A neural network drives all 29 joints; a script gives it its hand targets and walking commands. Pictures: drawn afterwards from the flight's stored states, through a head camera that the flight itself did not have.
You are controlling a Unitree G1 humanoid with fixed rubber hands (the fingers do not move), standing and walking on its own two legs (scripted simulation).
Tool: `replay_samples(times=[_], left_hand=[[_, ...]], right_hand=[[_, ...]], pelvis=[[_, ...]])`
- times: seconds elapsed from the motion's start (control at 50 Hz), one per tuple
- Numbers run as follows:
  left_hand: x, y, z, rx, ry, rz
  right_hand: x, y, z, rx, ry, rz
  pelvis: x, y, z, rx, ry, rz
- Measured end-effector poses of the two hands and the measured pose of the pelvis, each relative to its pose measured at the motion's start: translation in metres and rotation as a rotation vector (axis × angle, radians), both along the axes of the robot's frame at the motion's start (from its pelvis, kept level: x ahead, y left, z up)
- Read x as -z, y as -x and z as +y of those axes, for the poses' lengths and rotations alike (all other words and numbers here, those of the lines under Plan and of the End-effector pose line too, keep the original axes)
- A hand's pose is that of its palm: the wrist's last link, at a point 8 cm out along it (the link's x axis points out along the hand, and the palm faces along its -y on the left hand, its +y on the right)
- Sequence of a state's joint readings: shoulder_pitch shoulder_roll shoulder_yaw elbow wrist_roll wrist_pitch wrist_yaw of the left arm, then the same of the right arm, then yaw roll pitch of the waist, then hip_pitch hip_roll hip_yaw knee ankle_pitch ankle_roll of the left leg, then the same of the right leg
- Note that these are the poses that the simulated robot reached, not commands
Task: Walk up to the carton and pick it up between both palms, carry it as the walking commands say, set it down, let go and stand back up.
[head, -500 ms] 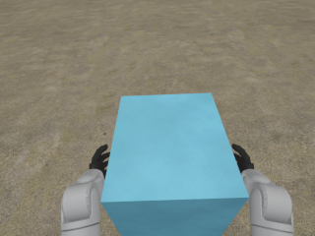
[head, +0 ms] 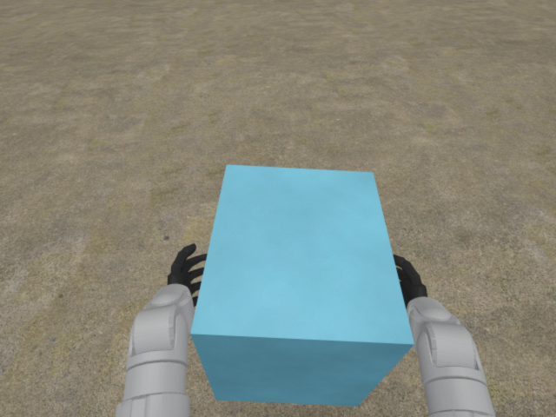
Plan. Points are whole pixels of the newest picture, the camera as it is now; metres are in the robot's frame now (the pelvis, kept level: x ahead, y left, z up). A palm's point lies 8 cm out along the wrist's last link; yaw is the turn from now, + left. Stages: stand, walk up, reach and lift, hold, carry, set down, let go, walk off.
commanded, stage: set down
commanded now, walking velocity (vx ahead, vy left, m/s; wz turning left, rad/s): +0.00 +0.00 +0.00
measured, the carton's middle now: (293, 287) +0.35 +0.00 -0.02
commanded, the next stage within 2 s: none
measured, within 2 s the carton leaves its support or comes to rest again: neither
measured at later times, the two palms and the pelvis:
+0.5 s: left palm (187, 303) +0.32 +0.18 -0.02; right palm (392, 304) +0.32 -0.17 -0.03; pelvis +0.02 -0.01 +0.00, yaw +0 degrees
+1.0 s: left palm (195, 316) +0.35 +0.18 -0.10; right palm (377, 314) +0.34 -0.16 -0.11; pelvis +0.02 +0.00 -0.03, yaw -3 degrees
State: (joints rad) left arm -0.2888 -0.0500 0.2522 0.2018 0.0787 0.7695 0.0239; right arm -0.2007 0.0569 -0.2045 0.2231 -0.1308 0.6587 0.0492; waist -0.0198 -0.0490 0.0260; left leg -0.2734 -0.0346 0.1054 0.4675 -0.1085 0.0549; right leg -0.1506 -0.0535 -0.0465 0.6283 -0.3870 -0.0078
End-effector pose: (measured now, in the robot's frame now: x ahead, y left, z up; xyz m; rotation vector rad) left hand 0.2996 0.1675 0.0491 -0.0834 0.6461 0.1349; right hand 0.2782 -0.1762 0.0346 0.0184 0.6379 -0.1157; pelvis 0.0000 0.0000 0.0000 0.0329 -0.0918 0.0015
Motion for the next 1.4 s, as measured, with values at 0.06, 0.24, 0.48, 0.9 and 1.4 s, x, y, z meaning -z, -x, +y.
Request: replay_samples(times=[0.06,0.24,0.48,0.9,1.4], left_hand=[[0.008,0.006,0.002,-0.020,0.007,0.024],[0.024,0.004,0.008,-0.052,0.011,0.043],[0.064,-0.023,0.008,-0.027,0.015,0.089],[0.136,-0.050,0.017,0.001,-0.011,0.112],[0.223,-0.092,0.032,-0.021,0.024,0.038]], right_hand=[[0.005,-0.001,0.002,-0.023,0.007,0.024],[0.019,-0.017,0.007,-0.059,0.000,0.047],[0.059,-0.036,0.006,-0.059,0.013,0.097],[0.123,-0.069,0.014,-0.067,0.037,0.123],[0.218,-0.101,0.030,-0.016,-0.017,0.055]], pelvis=[[0.000,0.001,-0.003,0.006,-0.002,-0.012],[0.000,-0.002,-0.009,0.009,-0.005,-0.008],[0.000,-0.014,-0.008,0.007,-0.001,0.100],[0.015,-0.034,0.000,0.024,0.040,0.487],[0.094,0.041,0.023,0.080,0.080,0.723]])
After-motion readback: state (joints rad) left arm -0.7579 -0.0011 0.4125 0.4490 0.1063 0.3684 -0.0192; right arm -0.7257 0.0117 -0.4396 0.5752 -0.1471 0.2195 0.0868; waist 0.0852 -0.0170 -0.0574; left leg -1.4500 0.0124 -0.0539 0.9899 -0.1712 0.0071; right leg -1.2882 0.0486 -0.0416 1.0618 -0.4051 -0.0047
